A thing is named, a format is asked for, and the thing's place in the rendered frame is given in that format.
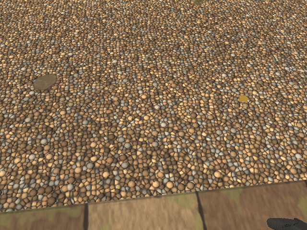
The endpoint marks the right robot hand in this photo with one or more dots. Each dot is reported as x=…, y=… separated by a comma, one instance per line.
x=286, y=224

